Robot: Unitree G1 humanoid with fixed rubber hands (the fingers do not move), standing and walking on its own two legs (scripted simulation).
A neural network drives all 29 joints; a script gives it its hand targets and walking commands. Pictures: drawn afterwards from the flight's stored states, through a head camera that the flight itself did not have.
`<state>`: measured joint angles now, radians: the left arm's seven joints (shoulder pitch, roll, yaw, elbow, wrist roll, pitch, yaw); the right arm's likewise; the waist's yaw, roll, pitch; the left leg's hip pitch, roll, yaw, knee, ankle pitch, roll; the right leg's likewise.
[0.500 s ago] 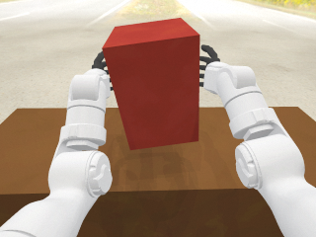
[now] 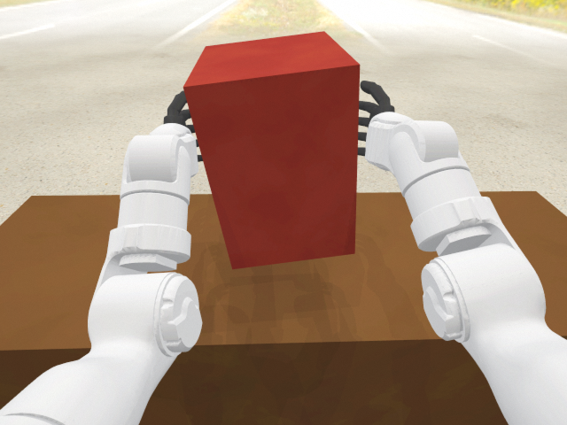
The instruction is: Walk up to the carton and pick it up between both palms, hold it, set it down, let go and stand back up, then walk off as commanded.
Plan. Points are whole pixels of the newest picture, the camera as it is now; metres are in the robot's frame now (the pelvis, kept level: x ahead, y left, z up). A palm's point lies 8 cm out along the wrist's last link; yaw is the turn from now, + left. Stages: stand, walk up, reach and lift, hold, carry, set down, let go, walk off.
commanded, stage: hold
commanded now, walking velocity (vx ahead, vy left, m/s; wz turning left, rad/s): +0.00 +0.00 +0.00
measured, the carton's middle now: (279, 148) +0.40 +0.00 +0.27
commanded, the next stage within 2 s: none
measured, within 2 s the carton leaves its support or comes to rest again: neither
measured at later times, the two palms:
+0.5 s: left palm (176, 143) +0.38 +0.14 +0.29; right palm (376, 131) +0.38 -0.12 +0.30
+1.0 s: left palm (178, 142) +0.38 +0.13 +0.29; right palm (380, 131) +0.37 -0.13 +0.31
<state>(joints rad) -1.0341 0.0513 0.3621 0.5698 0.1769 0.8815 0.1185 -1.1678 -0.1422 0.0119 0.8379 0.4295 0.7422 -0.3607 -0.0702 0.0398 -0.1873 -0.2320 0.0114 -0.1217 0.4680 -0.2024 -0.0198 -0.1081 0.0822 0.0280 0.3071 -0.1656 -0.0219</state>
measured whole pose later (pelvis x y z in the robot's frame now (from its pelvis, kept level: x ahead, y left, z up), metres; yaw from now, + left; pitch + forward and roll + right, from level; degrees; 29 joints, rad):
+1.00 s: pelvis +0.01 +0.00 +0.00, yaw +0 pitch -2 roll -3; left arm -1.00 0.04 0.36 0.52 0.17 0.90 0.12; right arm -1.15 -0.16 0.05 0.79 0.46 0.78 -0.38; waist -0.07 0.05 -0.20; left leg -0.23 0.01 -0.12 0.48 -0.22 -0.01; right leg -0.10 0.08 0.04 0.31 -0.17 -0.02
